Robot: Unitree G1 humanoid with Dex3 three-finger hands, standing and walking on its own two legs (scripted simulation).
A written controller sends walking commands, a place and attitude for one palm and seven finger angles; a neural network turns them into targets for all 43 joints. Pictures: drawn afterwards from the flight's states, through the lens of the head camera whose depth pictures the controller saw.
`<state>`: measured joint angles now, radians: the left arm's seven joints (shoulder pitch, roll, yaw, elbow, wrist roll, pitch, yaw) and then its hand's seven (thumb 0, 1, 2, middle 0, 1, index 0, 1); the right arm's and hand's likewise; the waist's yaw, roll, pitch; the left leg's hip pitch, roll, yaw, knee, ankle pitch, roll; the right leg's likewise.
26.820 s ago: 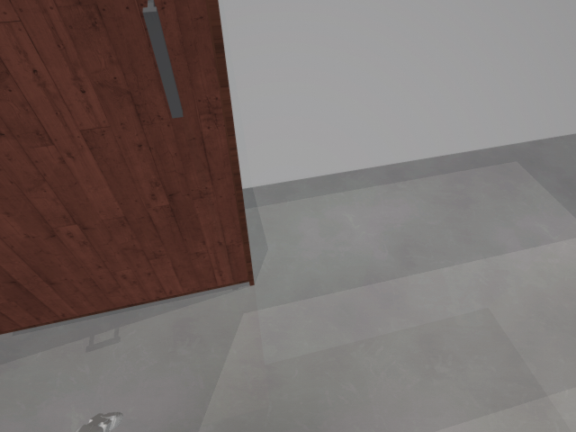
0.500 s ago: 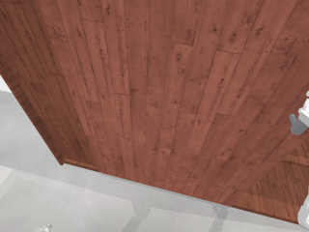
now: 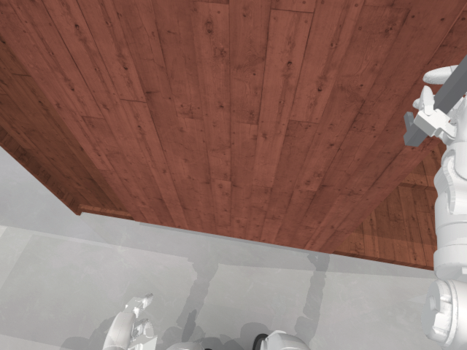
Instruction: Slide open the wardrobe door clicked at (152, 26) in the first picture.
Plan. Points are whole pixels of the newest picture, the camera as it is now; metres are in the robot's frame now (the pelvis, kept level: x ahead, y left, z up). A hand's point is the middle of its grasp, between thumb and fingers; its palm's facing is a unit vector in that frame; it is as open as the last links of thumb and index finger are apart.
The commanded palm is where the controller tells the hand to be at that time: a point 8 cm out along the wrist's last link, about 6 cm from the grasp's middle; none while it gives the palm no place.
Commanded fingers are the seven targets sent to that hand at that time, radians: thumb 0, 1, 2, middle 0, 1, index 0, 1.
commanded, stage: stop walking and hold the door there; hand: right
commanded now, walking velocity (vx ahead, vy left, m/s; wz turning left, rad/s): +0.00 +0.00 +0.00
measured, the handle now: (441, 89) +0.48 -0.29 +0.17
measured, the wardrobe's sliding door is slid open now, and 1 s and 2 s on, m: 0.55 0.55 0.55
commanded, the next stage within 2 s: loosen the grip on the handle in 0.42 s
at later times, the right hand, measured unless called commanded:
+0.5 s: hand (422, 114) +0.44 -0.26 +0.16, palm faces +0.35 +0.92 -0.17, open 5.1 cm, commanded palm +0.41 -0.30 +0.15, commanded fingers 0.00 -0.90 -0.90 0.45 1.40 0.45 1.40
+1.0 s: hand (422, 115) +0.45 -0.26 +0.15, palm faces +0.35 +0.92 -0.16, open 13.2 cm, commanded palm +0.41 -0.30 +0.15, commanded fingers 0.00 0.55 -0.20 0.25 1.15 0.25 1.15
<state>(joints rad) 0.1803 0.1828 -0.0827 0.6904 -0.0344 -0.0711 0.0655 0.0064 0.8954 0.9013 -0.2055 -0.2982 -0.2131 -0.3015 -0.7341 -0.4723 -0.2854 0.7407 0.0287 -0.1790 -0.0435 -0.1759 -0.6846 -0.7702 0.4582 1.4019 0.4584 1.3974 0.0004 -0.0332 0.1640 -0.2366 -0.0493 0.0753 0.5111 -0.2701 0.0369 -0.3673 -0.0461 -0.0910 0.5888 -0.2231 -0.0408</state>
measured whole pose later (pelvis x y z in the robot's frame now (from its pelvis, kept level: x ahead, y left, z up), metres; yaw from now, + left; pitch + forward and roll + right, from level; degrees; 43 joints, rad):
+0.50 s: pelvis +0.00 +0.00 +0.00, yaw +1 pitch +0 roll +2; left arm 0.28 0.29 -0.03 0.72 -0.05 -0.03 0.11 0.01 0.90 0.90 -0.20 -0.30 -0.21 -0.30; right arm -0.74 -0.50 -0.29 0.91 0.05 -0.15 -0.06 -0.12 -0.72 -0.75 0.46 1.40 0.45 1.40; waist 0.04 -0.01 0.06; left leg -0.22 -0.06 0.06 0.47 -0.25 0.04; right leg -0.34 -0.05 -0.10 0.53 -0.19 -0.03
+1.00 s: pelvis -0.01 +0.00 -0.01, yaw +0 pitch +5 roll +1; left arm 0.34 0.28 -0.02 0.73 -0.02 -0.13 0.07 0.01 0.90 0.90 -0.20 -0.30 -0.21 -0.30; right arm -0.80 -0.52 -0.36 0.99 -0.02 -0.17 -0.04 0.00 0.44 -0.26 0.37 1.30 0.37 1.29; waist 0.08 0.02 -0.03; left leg -0.41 -0.03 0.07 0.61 -0.29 0.04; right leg -0.50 -0.02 -0.08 0.61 -0.20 -0.05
